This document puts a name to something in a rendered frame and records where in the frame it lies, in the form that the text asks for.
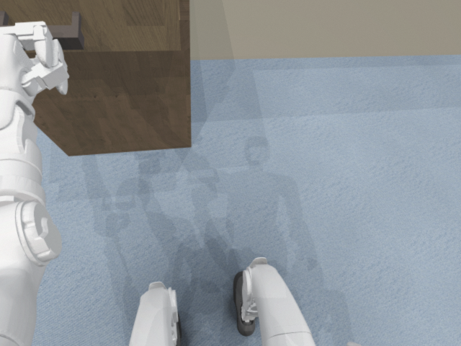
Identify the robot left forearm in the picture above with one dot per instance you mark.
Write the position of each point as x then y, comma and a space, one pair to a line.
20, 157

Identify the left robot upper arm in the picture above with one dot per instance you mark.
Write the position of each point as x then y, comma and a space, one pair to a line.
29, 240

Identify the robot right foot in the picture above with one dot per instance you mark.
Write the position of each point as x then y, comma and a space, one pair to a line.
246, 328

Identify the right robot shin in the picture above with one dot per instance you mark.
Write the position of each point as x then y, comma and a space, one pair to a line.
249, 312

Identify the handle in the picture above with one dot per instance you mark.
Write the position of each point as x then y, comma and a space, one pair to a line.
69, 36

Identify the cabinet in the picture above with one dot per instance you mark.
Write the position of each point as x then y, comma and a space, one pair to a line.
121, 101

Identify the robot left hand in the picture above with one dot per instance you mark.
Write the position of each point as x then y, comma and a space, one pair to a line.
47, 70

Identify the drawer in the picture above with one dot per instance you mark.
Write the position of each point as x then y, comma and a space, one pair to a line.
107, 25

